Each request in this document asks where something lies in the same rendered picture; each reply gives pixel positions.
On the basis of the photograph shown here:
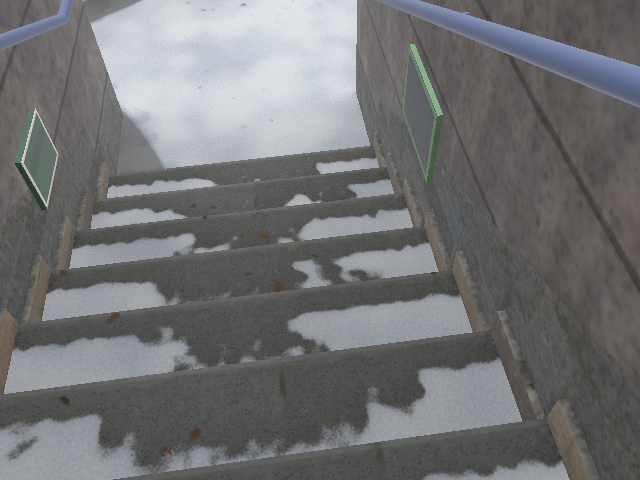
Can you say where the stairs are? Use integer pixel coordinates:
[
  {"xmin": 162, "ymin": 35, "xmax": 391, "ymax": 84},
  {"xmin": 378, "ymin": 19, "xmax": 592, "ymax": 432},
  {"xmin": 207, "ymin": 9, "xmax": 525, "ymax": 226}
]
[{"xmin": 0, "ymin": 146, "xmax": 570, "ymax": 480}]

